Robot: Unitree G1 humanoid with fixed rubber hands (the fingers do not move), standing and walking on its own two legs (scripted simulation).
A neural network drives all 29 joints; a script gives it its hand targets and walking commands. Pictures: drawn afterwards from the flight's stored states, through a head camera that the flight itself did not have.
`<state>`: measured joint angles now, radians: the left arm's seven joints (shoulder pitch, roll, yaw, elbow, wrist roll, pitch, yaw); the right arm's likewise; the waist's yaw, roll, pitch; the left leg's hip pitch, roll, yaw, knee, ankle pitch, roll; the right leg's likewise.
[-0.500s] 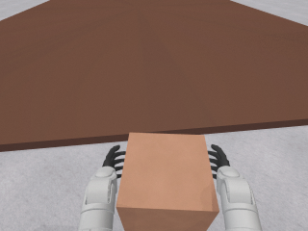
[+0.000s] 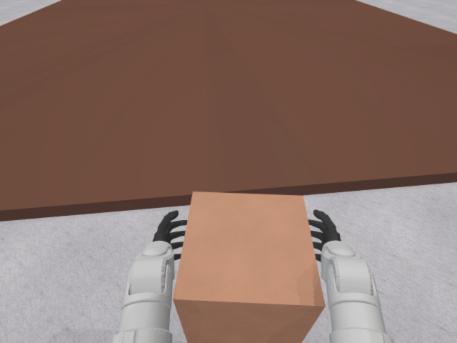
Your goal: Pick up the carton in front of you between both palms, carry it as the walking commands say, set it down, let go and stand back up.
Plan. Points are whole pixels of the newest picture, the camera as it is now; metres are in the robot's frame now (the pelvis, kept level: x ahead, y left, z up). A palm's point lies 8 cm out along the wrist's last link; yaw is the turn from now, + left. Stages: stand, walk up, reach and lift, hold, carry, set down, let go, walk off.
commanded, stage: hold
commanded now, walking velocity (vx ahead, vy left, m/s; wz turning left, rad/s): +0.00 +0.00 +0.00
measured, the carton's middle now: (244, 274) +0.28 +0.00 -0.02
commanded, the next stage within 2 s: carry in 0.10 s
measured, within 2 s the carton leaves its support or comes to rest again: neither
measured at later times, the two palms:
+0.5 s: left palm (166, 209) +0.38 +0.16 +0.06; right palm (313, 206) +0.39 -0.14 +0.06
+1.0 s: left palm (174, 136) +0.66 +0.19 +0.06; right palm (281, 136) +0.65 -0.11 +0.06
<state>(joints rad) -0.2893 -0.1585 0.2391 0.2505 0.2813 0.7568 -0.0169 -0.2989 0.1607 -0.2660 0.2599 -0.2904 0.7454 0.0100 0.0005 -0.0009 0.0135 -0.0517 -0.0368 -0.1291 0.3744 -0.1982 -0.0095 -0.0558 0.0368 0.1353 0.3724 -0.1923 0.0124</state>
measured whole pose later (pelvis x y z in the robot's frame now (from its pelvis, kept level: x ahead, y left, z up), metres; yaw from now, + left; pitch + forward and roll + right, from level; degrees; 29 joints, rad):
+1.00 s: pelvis +0.39 +0.05 -0.02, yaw -3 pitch +3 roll +1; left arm -0.15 -0.13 0.13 -0.35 0.09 1.22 0.09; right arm -0.17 0.14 -0.10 -0.31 -0.12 1.19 -0.09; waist 0.01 -0.03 -0.07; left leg -0.43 0.01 0.26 0.57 -0.21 0.12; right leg -0.25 -0.08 -0.05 1.10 -0.44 -0.01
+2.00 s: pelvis +1.04 +0.03 -0.02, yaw -1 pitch +7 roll +1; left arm -0.89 0.02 0.32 0.08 0.06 1.35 0.14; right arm -0.89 0.01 -0.28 0.13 -0.09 1.29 -0.14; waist -0.07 -0.03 0.04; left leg -0.40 -0.01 0.15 0.58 -0.30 0.07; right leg -0.52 0.00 -0.02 1.42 -0.48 -0.04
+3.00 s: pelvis +1.72 +0.02 +0.09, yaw -1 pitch +5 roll -2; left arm -0.83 -0.03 0.34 0.24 0.12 1.33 0.12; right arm -0.82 0.00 -0.29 0.29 -0.08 1.28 -0.12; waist -0.08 0.02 -0.05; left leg -0.21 -0.02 0.13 0.35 -0.25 0.09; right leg -0.64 -0.05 -0.05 0.82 -0.25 -0.01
